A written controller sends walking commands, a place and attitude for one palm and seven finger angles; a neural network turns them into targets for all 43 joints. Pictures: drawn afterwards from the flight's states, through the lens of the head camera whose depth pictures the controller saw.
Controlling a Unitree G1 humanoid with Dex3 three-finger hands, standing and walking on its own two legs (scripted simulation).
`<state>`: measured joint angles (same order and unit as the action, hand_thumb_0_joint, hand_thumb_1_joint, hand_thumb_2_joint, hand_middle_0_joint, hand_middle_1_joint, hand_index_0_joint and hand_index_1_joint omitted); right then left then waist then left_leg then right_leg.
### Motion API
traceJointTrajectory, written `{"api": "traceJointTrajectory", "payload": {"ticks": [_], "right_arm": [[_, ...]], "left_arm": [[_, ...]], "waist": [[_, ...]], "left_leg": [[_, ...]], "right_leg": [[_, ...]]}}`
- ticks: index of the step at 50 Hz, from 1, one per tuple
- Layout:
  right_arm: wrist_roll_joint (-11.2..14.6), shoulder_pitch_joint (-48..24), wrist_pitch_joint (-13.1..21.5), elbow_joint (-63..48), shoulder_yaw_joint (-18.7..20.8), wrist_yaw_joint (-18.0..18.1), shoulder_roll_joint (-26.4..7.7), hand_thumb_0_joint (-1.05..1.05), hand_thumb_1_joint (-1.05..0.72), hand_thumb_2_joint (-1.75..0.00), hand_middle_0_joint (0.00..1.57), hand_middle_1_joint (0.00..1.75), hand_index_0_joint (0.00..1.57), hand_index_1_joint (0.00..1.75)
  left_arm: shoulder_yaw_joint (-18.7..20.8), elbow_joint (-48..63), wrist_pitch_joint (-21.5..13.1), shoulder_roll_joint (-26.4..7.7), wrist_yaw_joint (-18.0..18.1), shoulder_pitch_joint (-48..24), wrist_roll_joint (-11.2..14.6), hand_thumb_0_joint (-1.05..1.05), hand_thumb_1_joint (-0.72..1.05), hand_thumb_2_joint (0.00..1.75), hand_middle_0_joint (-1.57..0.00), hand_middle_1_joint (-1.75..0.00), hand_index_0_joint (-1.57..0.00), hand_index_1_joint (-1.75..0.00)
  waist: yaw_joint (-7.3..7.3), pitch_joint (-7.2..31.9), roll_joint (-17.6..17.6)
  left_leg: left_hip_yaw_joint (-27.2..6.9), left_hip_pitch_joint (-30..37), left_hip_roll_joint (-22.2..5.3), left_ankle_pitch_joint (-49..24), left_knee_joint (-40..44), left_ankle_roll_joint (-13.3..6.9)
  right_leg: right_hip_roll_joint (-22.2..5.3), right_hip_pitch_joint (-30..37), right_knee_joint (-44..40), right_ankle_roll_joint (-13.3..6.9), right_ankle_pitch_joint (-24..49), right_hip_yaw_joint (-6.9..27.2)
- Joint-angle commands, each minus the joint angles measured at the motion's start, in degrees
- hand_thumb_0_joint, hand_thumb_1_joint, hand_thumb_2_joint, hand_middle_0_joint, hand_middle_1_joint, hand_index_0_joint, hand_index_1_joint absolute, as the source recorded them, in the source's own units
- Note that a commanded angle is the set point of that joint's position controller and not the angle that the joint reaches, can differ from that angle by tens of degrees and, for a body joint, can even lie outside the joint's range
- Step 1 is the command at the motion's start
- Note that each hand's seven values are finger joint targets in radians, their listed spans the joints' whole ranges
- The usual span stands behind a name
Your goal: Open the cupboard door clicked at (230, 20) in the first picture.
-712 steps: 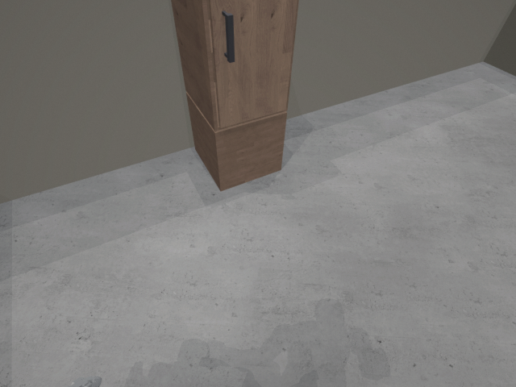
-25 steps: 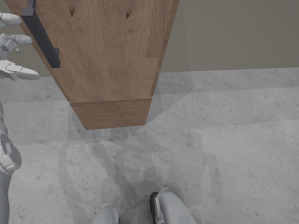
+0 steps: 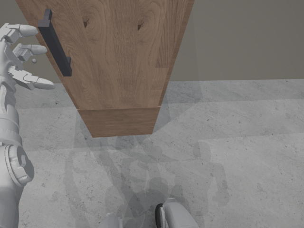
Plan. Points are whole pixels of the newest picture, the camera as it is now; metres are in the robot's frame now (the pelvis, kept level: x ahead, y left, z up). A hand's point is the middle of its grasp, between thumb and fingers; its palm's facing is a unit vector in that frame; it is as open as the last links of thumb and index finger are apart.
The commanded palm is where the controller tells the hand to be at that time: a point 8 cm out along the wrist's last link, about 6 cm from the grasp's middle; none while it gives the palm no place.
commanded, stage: move the hooked fingers beside the handle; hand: left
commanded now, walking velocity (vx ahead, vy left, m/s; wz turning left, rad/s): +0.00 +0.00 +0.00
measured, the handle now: (58, 46) +0.55 +0.19 +0.09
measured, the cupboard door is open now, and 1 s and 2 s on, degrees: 0 0 0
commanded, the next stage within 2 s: slide the fingers in behind the handle in 0.10 s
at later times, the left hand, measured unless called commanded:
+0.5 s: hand (42, 66) +0.48 +0.22 +0.09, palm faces -0.02 -1.00 -0.01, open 14.0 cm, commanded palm +0.46 +0.26 +0.09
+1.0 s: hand (57, 64) +0.49 +0.19 +0.09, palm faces -0.01 -1.00 -0.01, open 14.0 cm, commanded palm +0.47 +0.23 +0.09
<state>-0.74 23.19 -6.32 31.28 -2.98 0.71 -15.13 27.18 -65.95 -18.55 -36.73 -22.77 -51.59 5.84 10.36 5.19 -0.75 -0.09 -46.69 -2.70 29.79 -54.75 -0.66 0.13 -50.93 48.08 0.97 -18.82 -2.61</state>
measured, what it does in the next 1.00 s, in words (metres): stands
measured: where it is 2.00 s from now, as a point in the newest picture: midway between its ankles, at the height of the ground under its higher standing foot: outside the picture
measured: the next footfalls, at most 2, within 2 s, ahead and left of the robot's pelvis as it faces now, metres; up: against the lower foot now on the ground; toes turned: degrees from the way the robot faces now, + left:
none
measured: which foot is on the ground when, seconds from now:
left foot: down 0.00-1.00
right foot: down 0.00-1.00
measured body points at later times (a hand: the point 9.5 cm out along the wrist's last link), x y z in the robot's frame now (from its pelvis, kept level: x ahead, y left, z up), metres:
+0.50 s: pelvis -0.01 +0.00 +0.00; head +0.11 +0.02 +0.43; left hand +0.48 +0.27 +0.10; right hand +0.00 -0.27 -0.10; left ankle -0.05 +0.10 -0.68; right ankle +0.03 -0.14 -0.68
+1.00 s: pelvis -0.02 -0.01 +0.00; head +0.11 +0.01 +0.43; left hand +0.49 +0.24 +0.09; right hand -0.02 -0.27 -0.11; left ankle -0.05 +0.10 -0.68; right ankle +0.03 -0.14 -0.68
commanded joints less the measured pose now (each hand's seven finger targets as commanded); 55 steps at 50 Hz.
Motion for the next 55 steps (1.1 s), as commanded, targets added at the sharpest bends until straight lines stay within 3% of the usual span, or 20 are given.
{"api": "traceJointTrajectory", "payload": {"ticks": [1, 2, 5, 9, 10, 13, 15, 20, 27, 29, 33, 35, 38, 40, 42, 45, 48, 52, 54, 55], "right_arm": [[0.2, 11.0, 0.3, -1.5, 4.2, 0.8, -11.3, 0.00, -0.90, -0.90, 0.20, 0.30, 0.20, 0.30], [0.3, 10.9, 0.4, -1.7, 4.1, 0.7, -11.3, 0.00, -0.90, -0.90, 0.20, 0.30, 0.20, 0.30], [0.3, 10.7, 0.4, -1.9, 3.9, 1.1, -11.5, 0.00, -0.90, -0.90, 0.20, 0.30, 0.20, 0.30], [0.1, 10.7, 0.9, -1.6, 4.2, 1.0, -11.2, 0.00, -0.90, -0.90, 0.20, 0.30, 0.20, 0.30], [0.1, 10.8, 0.9, -1.5, 4.3, 1.1, -11.3, 0.00, -0.90, -0.90, 0.20, 0.30, 0.20, 0.30], [0.3, 10.3, 1.1, -1.4, 4.2, 0.9, -11.0, 0.00, -0.90, -0.90, 0.20, 0.30, 0.20, 0.30], [0.2, 10.5, 1.0, -1.0, 4.3, 1.0, -11.4, 0.00, -0.90, -0.90, 0.20, 0.30, 0.20, 0.30], [0.2, 9.9, 1.5, -1.1, 4.1, 0.8, -11.0, 0.00, -0.90, -0.90, 0.20, 0.30, 0.20, 0.30], [0.1, 9.6, 2.3, -1.3, 4.0, 0.8, -10.9, 0.00, -0.90, -0.90, 0.20, 0.30, 0.20, 0.30], [0.0, 9.9, 2.6, -1.2, 4.1, 0.7, -10.8, 0.00, -0.90, -0.90, 0.20, 0.30, 0.20, 0.30], [0.0, 9.9, 2.8, -1.2, 3.8, 0.8, -10.9, 0.00, -0.90, -0.90, 0.20, 0.30, 0.20, 0.30], [0.1, 10.0, 2.9, -0.9, 3.8, 0.9, -11.1, 0.00, -0.90, -0.90, 0.20, 0.30, 0.20, 0.30], [-0.2, 10.4, 3.2, -1.3, 4.1, 0.7, -10.9, 0.00, -0.90, -0.90, 0.20, 0.30, 0.20, 0.30], [-0.1, 10.3, 3.3, -0.6, 4.0, 0.5, -10.7, 0.00, -0.90, -0.90, 0.20, 0.30, 0.20, 0.30], [-0.1, 10.5, 3.3, -0.7, 4.0, 0.6, -10.9, 0.00, -0.90, -0.90, 0.20, 0.30, 0.20, 0.30], [-0.4, 10.7, 3.3, -0.6, 4.2, 0.5, -10.7, 0.00, -0.90, -0.90, 0.20, 0.30, 0.20, 0.30], [-0.5, 10.9, 3.4, -0.6, 4.3, 0.3, -10.6, 0.00, -0.90, -0.90, 0.20, 0.30, 0.20, 0.30], [-0.4, 10.9, 3.4, -0.6, 4.3, 0.2, -10.7, 0.00, -0.90, -0.90, 0.20, 0.30, 0.20, 0.30], [-0.6, 11.0, 3.4, -0.5, 4.4, 0.2, -10.5, 0.00, -0.90, -0.90, 0.20, 0.30, 0.20, 0.30], [-0.6, 11.0, 3.4, -0.3, 4.4, 0.0, -10.3, 0.00, -0.90, -0.90, 0.20, 0.30, 0.20, 0.30]], "left_arm": [[0.3, 11.3, -3.6, -14.5, -0.8, -22.3, 2.0, 0.00, -0.50, 0.30, -0.30, -1.20, -0.30, -1.20], [-0.1, 10.9, -3.2, -14.0, -0.8, -22.5, 2.1, 0.00, -0.50, 0.30, -0.30, -1.20, -0.30, -1.20], [1.9, 10.1, -3.2, -17.5, -0.7, -22.8, 1.5, 0.00, -0.50, 0.30, -0.30, -1.20, -0.30, -1.20], [1.4, 14.9, -5.3, -16.4, -0.7, -25.4, 2.2, 0.00, -0.50, 0.30, -0.30, -1.20, -0.30, -1.20], [2.1, 13.8, -5.4, -16.8, -0.8, -23.7, 2.3, 0.00, -0.50, 0.30, -0.30, -1.20, -0.30, -1.20], [-1.6, 12.2, -4.6, -11.3, -1.1, -23.1, 2.8, 0.00, -0.50, 0.30, -0.30, -1.20, -0.30, -1.20], [0.2, 12.1, -4.1, -13.8, -0.6, -23.3, 2.5, 0.00, -0.50, 0.30, -0.30, -1.20, -0.30, -1.20], [-1.8, 12.3, -4.4, -11.0, 1.2, -24.4, 2.1, 0.00, -0.50, 0.30, -0.30, -1.20, -0.30, -1.20], [-1.8, 11.8, -5.5, -11.3, 3.6, -26.5, 0.8, 0.00, -0.50, 0.30, -0.30, -1.20, -0.30, -1.20], [-1.2, 12.5, -6.1, -11.4, 4.1, -26.7, 0.8, 0.00, -0.50, 0.30, -0.30, -1.20, -0.30, -1.20], [-2.1, 9.6, -5.6, -10.2, 4.3, -26.6, 0.6, 0.00, -0.50, 0.30, -0.30, -1.20, -0.30, -1.20], [-1.3, 9.1, -5.4, -11.7, 4.6, -27.5, 0.2, 0.00, -0.50, 0.30, -0.30, -1.20, -0.30, -1.20], [-2.0, 12.5, -6.4, -9.9, 4.9, -27.8, 0.6, 0.00, -0.50, 0.30, -0.30, -1.20, -0.30, -1.20], [-3.0, 9.8, -6.0, -8.2, 4.9, -27.3, 1.0, 0.00, -0.50, 0.30, -0.30, -1.20, -0.30, -1.20], [-2.7, 8.9, -5.6, -8.8, 5.1, -27.1, 0.5, 0.00, -0.50, 0.30, -0.30, -1.20, -0.30, -1.20], [-2.7, 10.6, -5.9, -8.6, 6.0, -28.0, 0.0, 0.00, -0.50, 0.30, -0.30, -1.20, -0.30, -1.20], [-3.5, 11.1, -6.3, -6.6, 6.7, -28.2, 0.5, 0.00, -0.50, 0.30, -0.30, -1.20, -0.30, -1.20], [-2.2, 10.6, -5.9, -8.8, 7.4, -27.8, -0.4, 0.00, -0.50, 0.30, -0.30, -1.20, -0.30, -1.20], [-3.2, 12.6, -6.6, -7.6, 7.8, -28.9, -0.6, 0.00, -0.50, 0.30, -0.30, -1.20, -0.30, -1.20], [-4.4, 11.3, -6.3, -5.9, 7.8, -28.2, -0.7, 0.00, -0.50, 0.30, -0.30, -1.20, -0.30, -1.20]], "waist": [[-0.08, 26.3, -8.8], [0.06, 25.7, -8.0], [-0.31, 25.5, -6.4], [-0.45, 30.3, -10.9], [-0.89, 29.9, -9.6], [-0.14, 26.4, -9.7], [-0.59, 27.3, -8.4], [-0.17, 24.8, -8.3], [-0.09, 24.8, -7.2], [-0.58, 27.1, -8.2], [0.37, 23.8, -5.7], [0.30, 23.8, -5.4], [-0.16, 28.0, -7.9], [0.45, 25.8, -6.3], [0.26, 24.8, -5.5], [0.03, 26.7, -8.0], [0.56, 26.3, -6.1], [-0.19, 26.5, -6.5], [0.18, 29.0, -8.1], [0.53, 27.3, -8.0]], "left_leg": [[-1.7, 14.9, 0.8, -37.3, 5.4, 0.2], [-1.4, 13.6, 1.0, -34.5, 5.6, 0.0], [-1.2, 10.7, 1.4, -31.3, 5.8, -0.4], [-1.8, 16.1, 1.2, -35.6, 5.4, 0.3], [-2.0, 15.9, 1.1, -36.1, 5.4, 0.4], [-1.8, 15.2, 1.2, -34.0, 5.9, 0.1], [-1.8, 14.0, 1.3, -32.2, 6.1, 0.1], [-1.6, 13.1, 1.6, -28.1, 6.8, 0.0], [-1.4, 10.7, 2.0, -23.7, 7.2, -0.2], [-1.5, 12.2, 2.0, -25.2, 7.1, -0.1], [-1.2, 9.0, 2.1, -21.9, 7.3, -0.5], [-1.2, 8.4, 2.1, -21.0, 7.3, -0.5], [-1.5, 12.1, 2.1, -24.9, 6.8, -0.2], [-1.3, 10.3, 2.0, -23.1, 6.8, -0.2], [-1.1, 8.6, 2.2, -21.5, 7.1, -0.4], [-1.5, 11.1, 2.1, -24.1, 6.8, -0.1], [-1.4, 11.1, 2.1, -24.7, 6.6, -0.3], [-1.0, 9.3, 2.3, -23.3, 6.8, -0.4], [-1.2, 11.9, 2.2, -26.4, 6.2, -0.1], [-1.2, 11.8, 2.1, -26.2, 6.2, -0.1]], "right_leg": [[2.5, 18.4, -1.2, -1.8, 23.9, 0.2], [2.5, 19.0, -1.4, -1.8, 23.1, 0.4], [2.2, 20.9, -1.2, -1.9, 23.0, 0.8], [2.4, 19.8, -0.8, -2.1, 23.6, 0.7], [2.4, 20.1, -0.8, -2.1, 23.5, 0.5], [2.4, 18.3, -1.4, -2.2, 21.6, 0.2], [2.3, 19.3, -1.5, -2.1, 21.3, 0.4], [2.2, 18.0, -2.0, -2.0, 18.3, 0.2], [1.9, 19.1, -2.0, -2.0, 16.1, 0.7], [2.0, 19.6, -1.7, -2.1, 17.1, 0.8], [1.9, 19.4, -2.1, -2.0, 15.8, 0.9], [1.8, 19.2, -2.2, -1.9, 15.0, 1.1], [1.9, 19.0, -1.4, -2.2, 16.9, 0.8], [1.9, 18.7, -1.9, -1.9, 16.1, 0.9], [1.9, 19.3, -2.0, -1.9, 15.5, 1.0], [1.9, 18.1, -1.5, -2.1, 16.2, 0.8], [2.0, 18.1, -1.6, -2.1, 16.9, 0.7], [1.8, 19.9, -1.6, -2.0, 17.1, 1.1], [1.8, 19.1, -1.0, -2.0, 18.8, 1.0], [1.8, 18.1, -1.3, -1.9, 18.3, 0.8]]}}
